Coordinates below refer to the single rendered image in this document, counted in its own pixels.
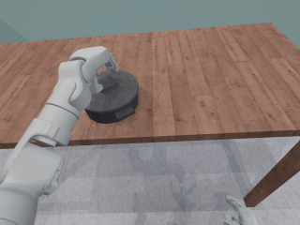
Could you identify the robot left forearm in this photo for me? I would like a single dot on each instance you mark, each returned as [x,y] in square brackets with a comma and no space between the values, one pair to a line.
[63,109]

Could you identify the robot right hand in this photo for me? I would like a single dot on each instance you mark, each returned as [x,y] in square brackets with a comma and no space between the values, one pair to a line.
[245,215]

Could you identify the left robot upper arm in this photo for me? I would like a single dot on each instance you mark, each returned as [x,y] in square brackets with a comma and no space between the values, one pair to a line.
[36,171]

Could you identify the lid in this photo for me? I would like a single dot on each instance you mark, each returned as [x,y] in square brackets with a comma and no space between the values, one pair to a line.
[116,98]

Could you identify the pot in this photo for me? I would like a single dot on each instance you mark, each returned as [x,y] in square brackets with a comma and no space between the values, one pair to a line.
[116,116]

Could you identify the table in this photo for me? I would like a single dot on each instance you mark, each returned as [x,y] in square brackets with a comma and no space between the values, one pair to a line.
[199,84]

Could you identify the robot left hand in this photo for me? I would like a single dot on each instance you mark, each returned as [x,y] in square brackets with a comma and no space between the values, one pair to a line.
[100,56]

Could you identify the knob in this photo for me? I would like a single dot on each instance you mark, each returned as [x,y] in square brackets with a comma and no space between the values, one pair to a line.
[108,83]

